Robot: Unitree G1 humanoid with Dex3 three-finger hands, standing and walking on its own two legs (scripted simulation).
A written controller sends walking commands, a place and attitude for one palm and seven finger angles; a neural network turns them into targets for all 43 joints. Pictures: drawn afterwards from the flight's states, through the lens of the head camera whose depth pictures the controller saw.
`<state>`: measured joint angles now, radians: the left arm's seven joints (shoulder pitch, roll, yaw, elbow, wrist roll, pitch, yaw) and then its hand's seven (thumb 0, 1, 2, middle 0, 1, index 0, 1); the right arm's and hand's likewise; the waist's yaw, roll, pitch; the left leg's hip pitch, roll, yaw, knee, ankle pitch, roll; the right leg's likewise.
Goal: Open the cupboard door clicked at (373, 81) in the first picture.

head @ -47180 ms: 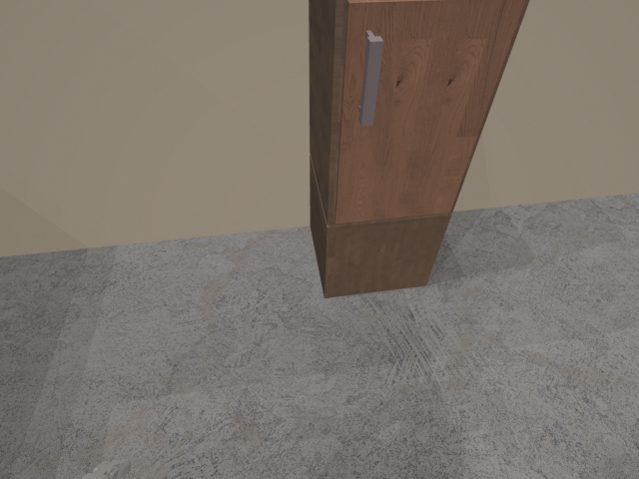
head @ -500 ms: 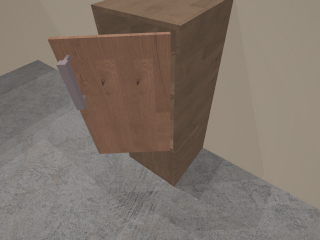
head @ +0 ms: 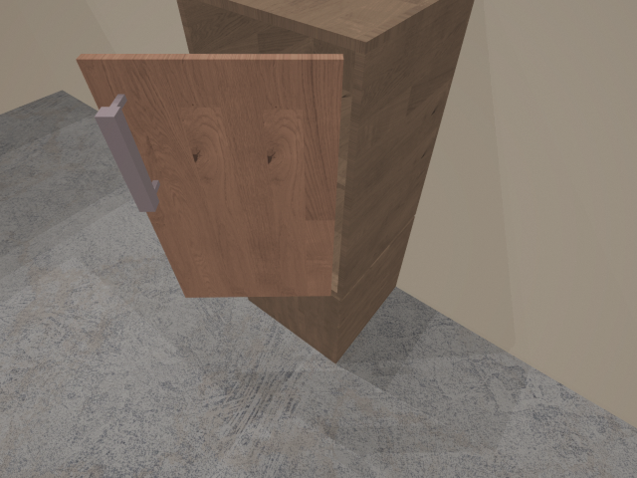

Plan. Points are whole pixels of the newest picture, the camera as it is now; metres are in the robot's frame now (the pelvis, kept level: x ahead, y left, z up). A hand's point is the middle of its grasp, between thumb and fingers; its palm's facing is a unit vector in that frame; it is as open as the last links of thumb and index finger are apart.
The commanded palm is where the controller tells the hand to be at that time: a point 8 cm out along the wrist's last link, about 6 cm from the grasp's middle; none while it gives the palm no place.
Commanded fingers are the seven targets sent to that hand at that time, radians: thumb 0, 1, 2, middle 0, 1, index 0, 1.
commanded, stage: come to a stop and stand still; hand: left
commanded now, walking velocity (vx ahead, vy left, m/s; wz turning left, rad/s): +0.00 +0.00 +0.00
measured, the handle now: (135, 155) +0.54 +0.32 +0.11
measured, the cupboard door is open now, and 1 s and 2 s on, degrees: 39 39 39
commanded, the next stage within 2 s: look again from close up in 0.42 s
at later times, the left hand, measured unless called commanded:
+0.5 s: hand out of the picture +0.01 +0.17 -0.18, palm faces +0.04 -0.98 -0.18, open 7.4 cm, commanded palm none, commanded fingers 0.00 0.90 0.90 -0.20 -0.30 -0.20 -0.30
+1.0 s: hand out of the picture +0.01 +0.17 -0.18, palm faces +0.04 -0.98 -0.18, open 7.4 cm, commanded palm none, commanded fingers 0.00 0.90 0.90 -0.20 -0.30 -0.20 -0.30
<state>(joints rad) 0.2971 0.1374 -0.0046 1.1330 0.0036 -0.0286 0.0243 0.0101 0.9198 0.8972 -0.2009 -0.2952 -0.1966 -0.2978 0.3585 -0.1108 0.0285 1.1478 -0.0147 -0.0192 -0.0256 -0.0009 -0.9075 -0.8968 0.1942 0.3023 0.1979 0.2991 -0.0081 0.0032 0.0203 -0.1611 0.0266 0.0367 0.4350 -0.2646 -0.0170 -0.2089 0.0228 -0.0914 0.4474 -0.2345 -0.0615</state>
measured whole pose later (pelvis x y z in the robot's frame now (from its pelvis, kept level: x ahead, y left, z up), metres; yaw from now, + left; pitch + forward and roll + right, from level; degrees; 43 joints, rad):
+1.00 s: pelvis +0.03 +0.00 +0.00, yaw +0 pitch -1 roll +1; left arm 0.30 0.13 0.00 1.13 0.01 -0.02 0.03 0.01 0.92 0.90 -0.20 -0.30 -0.20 -0.30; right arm 0.30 -0.11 0.02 1.16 -0.01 -0.02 -0.04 0.00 -0.91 -0.90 0.19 0.30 0.20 0.30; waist 0.01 0.00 0.03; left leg -0.10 0.02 0.04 0.41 -0.29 -0.02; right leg -0.17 0.02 -0.09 0.45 -0.28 -0.06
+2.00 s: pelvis +0.00 +0.07 +0.00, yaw +2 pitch +1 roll +2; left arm 0.23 0.17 0.04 1.06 0.02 0.02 0.02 0.01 0.95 0.90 -0.20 -0.29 -0.20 -0.30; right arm 0.32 -0.12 -0.01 1.09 -0.03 -0.01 -0.03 0.00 -0.92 -0.90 0.20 0.30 0.20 0.30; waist -0.04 -0.03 0.03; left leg -0.26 -0.02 0.12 0.44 -0.19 0.04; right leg -0.22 -0.03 -0.03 0.51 -0.32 -0.01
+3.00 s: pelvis -0.02 +0.09 +0.00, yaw +2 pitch -2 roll -1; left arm 0.35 0.15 -0.01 1.09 0.01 -0.01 0.04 0.00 0.91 0.90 -0.20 -0.30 -0.20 -0.30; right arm 0.28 -0.14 0.00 1.13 -0.01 0.00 -0.01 0.00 -0.91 -0.90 0.20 0.30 0.20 0.30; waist 0.00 -0.03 0.02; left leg -0.22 -0.01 0.12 0.43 -0.18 0.07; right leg -0.13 -0.01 -0.03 0.41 -0.24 0.02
